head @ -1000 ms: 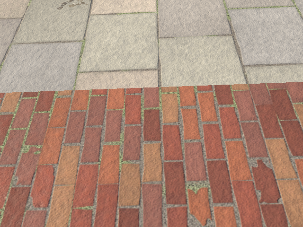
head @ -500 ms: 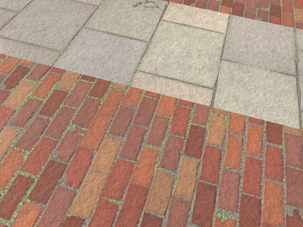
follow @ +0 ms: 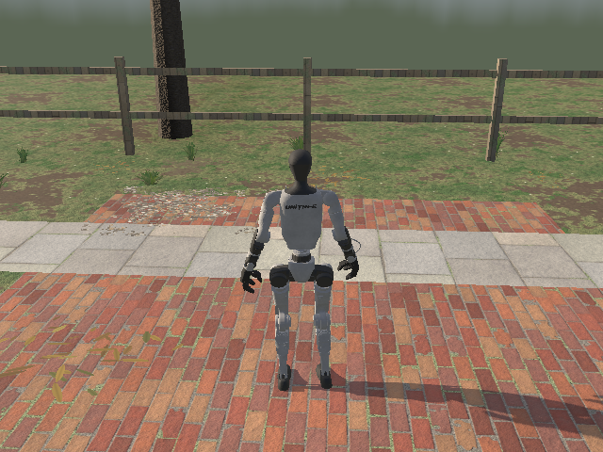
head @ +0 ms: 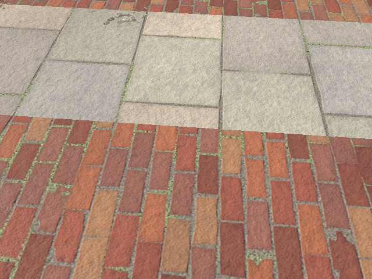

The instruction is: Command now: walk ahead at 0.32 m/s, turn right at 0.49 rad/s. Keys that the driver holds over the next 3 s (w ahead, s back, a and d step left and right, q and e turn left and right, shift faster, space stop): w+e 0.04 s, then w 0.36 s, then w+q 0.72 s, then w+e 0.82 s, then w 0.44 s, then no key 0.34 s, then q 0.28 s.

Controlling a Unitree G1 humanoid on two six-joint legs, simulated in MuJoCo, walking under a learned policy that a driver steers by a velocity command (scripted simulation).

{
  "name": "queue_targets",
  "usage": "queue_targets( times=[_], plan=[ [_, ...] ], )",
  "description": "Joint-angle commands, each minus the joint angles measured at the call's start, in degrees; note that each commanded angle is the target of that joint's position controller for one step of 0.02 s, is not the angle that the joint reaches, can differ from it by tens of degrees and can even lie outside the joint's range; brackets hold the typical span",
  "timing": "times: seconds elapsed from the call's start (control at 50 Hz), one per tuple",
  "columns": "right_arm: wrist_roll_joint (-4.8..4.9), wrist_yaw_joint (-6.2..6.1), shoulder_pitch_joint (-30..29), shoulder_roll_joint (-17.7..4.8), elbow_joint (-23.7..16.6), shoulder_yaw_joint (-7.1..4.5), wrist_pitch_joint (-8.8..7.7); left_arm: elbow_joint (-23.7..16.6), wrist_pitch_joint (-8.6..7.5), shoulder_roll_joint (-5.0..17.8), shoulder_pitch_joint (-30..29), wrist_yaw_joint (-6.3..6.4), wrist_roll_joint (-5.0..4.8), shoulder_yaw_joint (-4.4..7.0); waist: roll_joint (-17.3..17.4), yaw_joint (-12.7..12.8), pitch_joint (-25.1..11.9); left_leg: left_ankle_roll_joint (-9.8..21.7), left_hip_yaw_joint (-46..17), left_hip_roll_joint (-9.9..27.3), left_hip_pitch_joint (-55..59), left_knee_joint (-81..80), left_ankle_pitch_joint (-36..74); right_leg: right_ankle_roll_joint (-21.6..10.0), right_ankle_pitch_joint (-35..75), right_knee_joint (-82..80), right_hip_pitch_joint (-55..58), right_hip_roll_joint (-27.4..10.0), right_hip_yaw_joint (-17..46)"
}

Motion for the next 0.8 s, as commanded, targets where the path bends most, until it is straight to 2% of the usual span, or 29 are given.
queue_targets(
  times=[0.02,0.04,0.06,0.08,0.1,0.14,0.2,0.26,0.3,0.34,0.38,0.4,0.42,0.44,0.46,0.48,0.5,0.52,0.54,0.56,0.58,0.64,0.7,0.74,0.8],
  plan=[
    [-0.85,-1.84,15.7,-12.8,0.1,-2.68,-1.29,-8.8,-1.92,-1.1,-9.0,-0.14,-0.62,-0.5,14.8,-8.1,-3.4,4.6,-28.3,22.7,26.3,-20.1,-21.9,-1.4,-20.5,19.1,-29.6,4.5,-2.2],
    [-2.1,-1.91,10.5,-14.8,-0.5,-3.2,-1.15,-9.9,-2.25,2.1,-11.4,-0.28,0.65,-0.33,11.0,-5.6,3.5,8.8,-36.6,27.2,14.6,-24.1,-27.5,-1.6,-13.4,26.1,-33.5,0.8,-1.1],
    [-1.8,-1.63,7.1,-10.4,-1.3,-2.18,-1.51,-9.4,-2.57,4.4,-11.1,-0.92,0.84,0.17,5.7,-2.8,7.2,9.6,-33.3,24.8,9.9,-23.9,-26.1,-2.1,-7.7,29.0,-31.9,-1.9,1.2],
    [-0.96,-1.18,4.7,-7.2,-1.5,-1.29,-2.14,-7.7,-2.93,4.8,-8.1,-1.72,0.9,0.38,4.1,-0.7,7.7,8.0,-26.1,20.7,9.3,-23.5,-19.8,-1.6,-3.8,29.5,-30.1,-2.6,0.9],
    [-0.77,-0.83,4.4,-6.2,-1.6,-0.91,-2.84,-6.3,-3.08,4.5,-5.8,-2.25,1.32,0.36,5.5,-0.3,6.4,6.8,-19.8,17.4,9.9,-23.4,-11.9,-0.8,-1.1,30.2,-28.5,-2.4,-0.1],
    [-0.75,-0.39,8.0,-5.2,0.0,-0.54,-4.04,-5.8,-3.01,3.7,-5.9,-2.96,1.89,-0.02,5.9,-1.3,5.1,6.6,-12.3,14.6,11.4,-22.4,0.5,-0.1,2.6,32.3,-28.1,-2.2,-1.5],
    [-0.51,0.53,13.3,-5.0,2.6,-0.5,-4.7,-7.8,-2.9,3.0,-11.5,-3.32,1.78,-0.66,5.8,-3.1,5.5,7.7,-8.0,14.7,14.2,-21.3,10.6,1.0,5.6,29.2,-31.4,-2.3,-2.5],
    [-0.37,0.75,15.1,-5.0,4.0,-0.34,-4.62,-10.1,-3.08,2.1,-17.7,-3.75,1.98,-1.67,6.6,-4.3,6.0,8.2,-4.2,14.5,14.3,-20.4,19.9,1.8,8.1,20.7,-29.6,-3.4,-6.5],
    [-0.33,0.76,16.7,-5.3,5.2,-0.29,-4.52,-11.7,-3.34,1.1,-21.8,-4.11,1.92,-2.54,7.3,-5.2,6.2,8.3,-2.3,14.6,13.4,-19.7,25.2,1.4,8.5,14.4,-25.6,-4.3,-10.9],
    [-0.32,0.68,18.3,-6.1,6.6,-0.38,-4.28,-12.5,-3.52,1.0,-23.5,-4.03,1.71,-2.94,8.0,-5.5,6.5,8.1,-1.6,15.3,13.6,-18.4,30.1,-0.2,6.7,9.8,-21.2,-4.0,-13.3],
    [-0.15,0.55,18.2,-7.1,7.6,-0.56,-3.88,-12.0,-3.76,1.8,-21.0,-3.36,1.65,-2.77,8.5,-3.6,5.5,7.6,-0.6,16.1,14.2,-14.3,42.6,-2.7,4.1,6.5,-14.5,-2.0,-14.8],
    [-0.06,0.52,17.8,-7.8,7.9,-0.66,-3.7,-10.7,-4.02,2.6,-16.7,-2.75,1.64,-2.33,8.3,-1.3,3.0,7.0,0.6,15.9,14.6,-8.6,53.4,-3.9,3.1,4.9,-8.5,-0.1,-15.5],
    [0.43,0.5,17.5,-7.7,8.3,-0.55,-3.37,-7.8,-4.6,3.5,-8.2,-2.04,1.83,-1.71,6.5,2.8,-1.7,6.0,2.1,14.2,12.6,1.5,58.4,-5.2,5.5,0.9,2.7,1.5,-15.8],
    [0.85,0.52,17.0,-6.8,7.8,-0.13,-3.33,-4.9,-5.37,6.2,1.7,-1.11,2.74,-0.66,4.8,6.7,-7.7,4.9,3.0,12.0,2.9,13.8,48.3,-6.9,5.0,0.4,18.3,-3.2,-10.7],
    [2.01,1.16,18.3,-0.3,4.4,1.49,-3.42,-4.1,-5.74,12.5,9.8,-0.15,4.03,0.8,-7.6,7.7,-17.2,2.4,5.5,5.3,-15.7,35.2,15.5,-11.3,-7.4,-3.0,36.0,-22.9,14.2],
    [1.45,0.67,19.1,-3.2,5.0,0.24,-3.27,-3.8,-5.28,13.5,9.3,-0.18,2.16,0.99,-8.9,6.6,-19.4,3.0,-1.6,-0.1,-21.7,45.7,-7.3,-13.7,-6.9,-11.7,32.2,-29.4,31.4],
    [0.86,0.55,15.0,-5.1,4.2,-0.66,-2.91,-3.8,-5.1,10.8,3.6,-0.19,1.04,0.33,-4.8,4.0,-9.7,3.8,-4.5,3.6,-24.2,47.7,-2.6,-12.0,-8.0,-12.1,23.7,-26.5,21.8],
    [0.8,0.96,13.1,-3.5,4.1,-0.24,-3.17,-4.3,-5.56,6.1,-1.2,-0.38,0.87,-0.9,-3.4,2.0,-2.8,4.0,-3.8,5.9,-23.5,44.6,1.9,-10.2,-4.5,-14.5,15.1,-23.4,13.5],
    [0.71,1.12,13.3,-2.1,4.9,-0.16,-2.82,-4.2,-6.12,3.4,-3.7,-0.46,0.88,-1.63,-3.2,0.2,0.2,3.9,-3.2,7.2,-21.2,41.4,4.3,-7.8,-0.9,-16.6,10.0,-20.4,7.2],
    [-0.31,1.42,14.3,-1.6,5.6,-0.21,-2.01,-3.7,-6.62,2.0,-4.2,-0.24,0.65,-2.07,-4.7,-1.2,1.6,3.4,-3.0,7.9,-18.9,39.6,5.4,-6.3,2.6,-17.9,6.4,-18.3,2.7],
    [-0.8,1.94,15.4,-0.7,6.3,-0.18,-1.19,-3.2,-7.14,1.3,-4.1,-0.1,0.71,-2.28,-4.9,-2.0,1.8,3.1,-2.8,8.0,-17.4,39.2,6.3,-5.7,5.3,-18.8,4.9,-17.2,-0.7],
    [-0.74,2.92,11.4,0.0,4.8,-0.52,-0.02,-1.6,-8.67,2.3,-1.1,0.1,0.33,-2.01,-3.9,-2.7,3.3,2.5,-2.0,8.1,-21.9,38.2,10.3,-5.6,14.0,-20.3,5.6,-16.7,-6.8],
    [-0.73,3.49,4.8,0.3,2.5,-0.46,0.23,-0.4,-8.83,1.8,1.7,0.37,0.48,-2.2,-3.6,-1.9,4.7,1.8,-1.0,8.2,-28.0,34.3,16.3,-5.5,19.1,-20.5,7.9,-15.9,-11.8],
    [-0.73,3.92,0.3,0.8,0.8,-0.05,-0.04,0.3,-8.82,1.5,2.7,0.52,0.46,-2.44,-3.2,-1.3,5.6,1.6,0.6,7.6,-28.3,27.5,20.5,-5.0,23.3,-20.0,8.4,-15.0,-15.2],
    [-0.98,4.61,-6.6,1.7,-1.8,0.89,-0.2,1.4,-8.76,2.7,5.0,1.06,0.32,-2.44,-3.1,0.2,6.4,2.1,5.1,6.4,-25.4,16.7,24.0,-4.3,29.6,-19.5,10.5,-15.3,-18.6]
  ],
)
